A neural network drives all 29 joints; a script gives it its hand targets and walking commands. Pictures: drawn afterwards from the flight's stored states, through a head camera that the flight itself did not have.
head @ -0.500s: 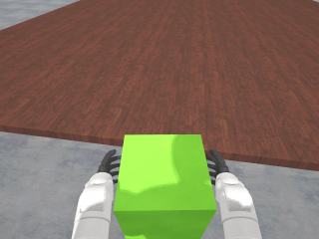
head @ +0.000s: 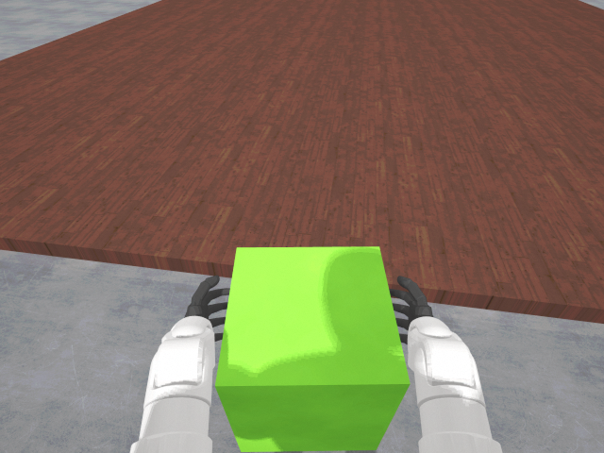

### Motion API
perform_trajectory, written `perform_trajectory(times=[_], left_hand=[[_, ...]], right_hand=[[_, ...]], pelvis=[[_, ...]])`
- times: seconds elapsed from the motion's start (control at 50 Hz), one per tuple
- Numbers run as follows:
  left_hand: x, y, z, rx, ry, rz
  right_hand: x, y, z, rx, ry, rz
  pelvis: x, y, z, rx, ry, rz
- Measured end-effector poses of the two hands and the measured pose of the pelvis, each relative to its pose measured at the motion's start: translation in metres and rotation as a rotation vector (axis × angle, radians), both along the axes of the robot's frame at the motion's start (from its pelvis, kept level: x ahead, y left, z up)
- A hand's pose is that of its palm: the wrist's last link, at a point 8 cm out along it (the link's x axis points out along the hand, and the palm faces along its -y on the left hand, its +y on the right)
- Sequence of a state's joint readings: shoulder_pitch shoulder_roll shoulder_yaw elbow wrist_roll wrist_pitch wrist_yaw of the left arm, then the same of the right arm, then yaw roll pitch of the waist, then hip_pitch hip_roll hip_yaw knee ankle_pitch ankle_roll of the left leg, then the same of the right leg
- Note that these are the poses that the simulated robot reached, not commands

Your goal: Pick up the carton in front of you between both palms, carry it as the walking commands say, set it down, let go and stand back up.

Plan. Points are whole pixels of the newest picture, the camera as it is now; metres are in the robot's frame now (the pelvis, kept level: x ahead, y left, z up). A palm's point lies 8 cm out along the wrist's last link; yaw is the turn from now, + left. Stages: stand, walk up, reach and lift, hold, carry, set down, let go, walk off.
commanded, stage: hold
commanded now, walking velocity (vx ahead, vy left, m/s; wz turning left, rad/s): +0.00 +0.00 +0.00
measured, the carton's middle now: (308, 351) +0.30 +0.00 -0.02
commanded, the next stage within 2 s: carry in 0.06 s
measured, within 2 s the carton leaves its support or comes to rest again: neither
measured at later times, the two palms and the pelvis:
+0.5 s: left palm (220, 263) +0.40 +0.14 +0.07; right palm (413, 260) +0.40 -0.16 +0.07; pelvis +0.12 -0.01 -0.02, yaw -1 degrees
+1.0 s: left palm (250, 155) +0.67 +0.11 +0.10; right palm (392, 155) +0.69 -0.19 +0.10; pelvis +0.41 -0.05 +0.00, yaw +0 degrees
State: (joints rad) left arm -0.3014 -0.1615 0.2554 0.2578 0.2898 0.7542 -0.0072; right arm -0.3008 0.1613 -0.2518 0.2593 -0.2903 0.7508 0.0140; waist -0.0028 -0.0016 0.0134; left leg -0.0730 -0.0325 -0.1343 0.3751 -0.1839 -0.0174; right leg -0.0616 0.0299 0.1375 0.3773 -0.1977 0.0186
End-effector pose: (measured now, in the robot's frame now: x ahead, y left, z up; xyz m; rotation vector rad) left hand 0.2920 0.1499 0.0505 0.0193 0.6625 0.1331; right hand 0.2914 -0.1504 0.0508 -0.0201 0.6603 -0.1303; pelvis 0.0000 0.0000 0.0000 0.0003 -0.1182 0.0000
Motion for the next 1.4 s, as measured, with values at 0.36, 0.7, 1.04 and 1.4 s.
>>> perform_trajectory(times=[0.36, 0.7, 1.04, 1.4], left_hand=[[0.061, -0.020, 0.021, -0.018, -0.037, -0.006], [0.215, -0.050, 0.027, -0.052, 0.011, -0.015], [0.418, -0.033, 0.056, -0.063, -0.046, 0.100], [0.753, -0.031, 0.092, -0.046, -0.010, -0.073]], right_hand=[[0.053, -0.020, 0.017, 0.012, -0.037, -0.034], [0.194, -0.049, 0.022, 0.077, 0.009, -0.116], [0.429, -0.032, 0.050, 0.091, -0.043, -0.016], [0.725, -0.030, 0.096, 0.004, -0.010, -0.109]], pelvis=[[0.065, -0.015, -0.019, -0.012, 0.174, -0.007], [0.228, -0.033, -0.018, -0.020, 0.209, -0.023], [0.437, -0.042, -0.007, 0.027, 0.205, 0.006], [0.656, -0.002, -0.005, -0.015, 0.208, -0.035]])
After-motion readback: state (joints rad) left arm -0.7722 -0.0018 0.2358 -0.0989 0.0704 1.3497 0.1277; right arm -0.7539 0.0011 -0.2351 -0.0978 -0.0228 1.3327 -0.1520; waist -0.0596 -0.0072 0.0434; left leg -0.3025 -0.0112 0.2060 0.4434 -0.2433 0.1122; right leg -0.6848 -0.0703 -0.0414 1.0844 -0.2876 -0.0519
